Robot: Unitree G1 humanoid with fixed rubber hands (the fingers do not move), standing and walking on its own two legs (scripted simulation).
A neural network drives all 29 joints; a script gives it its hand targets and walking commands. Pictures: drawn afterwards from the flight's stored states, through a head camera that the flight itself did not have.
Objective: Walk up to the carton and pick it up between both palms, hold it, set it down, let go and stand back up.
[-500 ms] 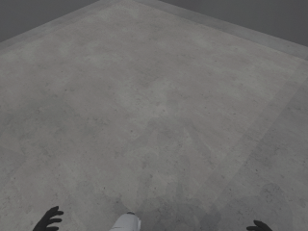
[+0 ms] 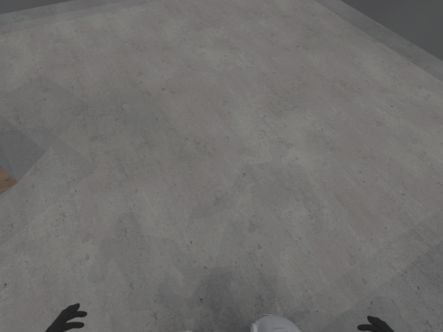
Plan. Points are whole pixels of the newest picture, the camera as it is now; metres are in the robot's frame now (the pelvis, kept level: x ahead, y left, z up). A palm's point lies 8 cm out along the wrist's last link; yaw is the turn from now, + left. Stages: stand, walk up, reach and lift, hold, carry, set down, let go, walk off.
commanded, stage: walk up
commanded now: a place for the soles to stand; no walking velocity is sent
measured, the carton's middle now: out of the picture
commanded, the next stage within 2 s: none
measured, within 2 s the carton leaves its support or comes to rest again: neither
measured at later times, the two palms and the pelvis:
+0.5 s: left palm out of the picture +0.01 +0.38 -0.06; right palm (321, 279) +0.22 -0.20 -0.12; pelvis +0.04 +0.04 +0.00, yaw +15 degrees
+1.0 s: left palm out of the picture +0.03 +0.53 -0.08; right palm (246, 261) +0.26 -0.05 -0.11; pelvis +0.07 +0.19 +0.00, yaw +25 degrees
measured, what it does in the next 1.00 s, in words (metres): steps to the left, turning left: right foot, then left foot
